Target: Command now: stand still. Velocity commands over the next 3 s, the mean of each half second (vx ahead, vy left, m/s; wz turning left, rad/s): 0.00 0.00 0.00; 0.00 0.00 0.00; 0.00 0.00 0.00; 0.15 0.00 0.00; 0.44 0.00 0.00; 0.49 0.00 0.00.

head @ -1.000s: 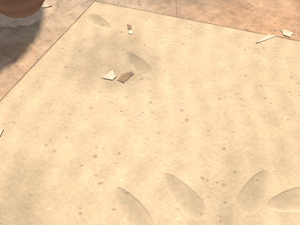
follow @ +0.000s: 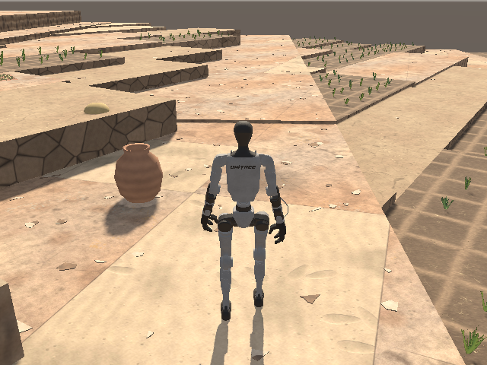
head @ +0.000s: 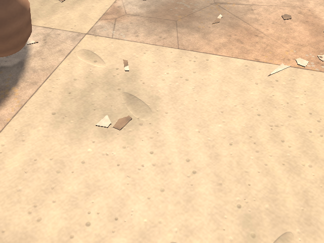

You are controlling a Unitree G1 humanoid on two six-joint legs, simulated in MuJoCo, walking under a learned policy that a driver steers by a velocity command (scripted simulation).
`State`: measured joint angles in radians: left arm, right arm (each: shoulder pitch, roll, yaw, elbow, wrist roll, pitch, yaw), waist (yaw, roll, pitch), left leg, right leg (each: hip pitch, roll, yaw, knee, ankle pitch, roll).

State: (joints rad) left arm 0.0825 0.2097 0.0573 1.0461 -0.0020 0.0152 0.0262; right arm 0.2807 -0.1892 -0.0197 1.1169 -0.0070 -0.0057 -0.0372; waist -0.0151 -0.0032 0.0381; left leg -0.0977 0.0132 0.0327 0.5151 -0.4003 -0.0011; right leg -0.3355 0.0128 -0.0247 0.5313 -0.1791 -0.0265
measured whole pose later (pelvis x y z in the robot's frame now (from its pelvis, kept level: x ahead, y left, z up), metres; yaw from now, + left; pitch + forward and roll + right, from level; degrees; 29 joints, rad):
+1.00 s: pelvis +0.00 +0.01 +0.00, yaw +0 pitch -1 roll +0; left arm 0.13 0.19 0.04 1.12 -0.01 0.02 0.04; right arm 0.39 -0.15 -0.02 1.10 -0.01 -0.03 -0.04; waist 0.00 0.00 0.04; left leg -0.09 0.00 0.04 0.49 -0.39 0.01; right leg -0.33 0.00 -0.01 0.52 -0.17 -0.01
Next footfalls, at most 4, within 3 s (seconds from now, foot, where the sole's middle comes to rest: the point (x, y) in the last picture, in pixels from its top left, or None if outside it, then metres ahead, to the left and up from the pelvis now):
2.48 left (137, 237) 0.53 0.12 -0.77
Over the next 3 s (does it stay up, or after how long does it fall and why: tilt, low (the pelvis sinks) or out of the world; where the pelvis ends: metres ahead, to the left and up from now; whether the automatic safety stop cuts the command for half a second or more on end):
stays up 0.62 0.01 0.00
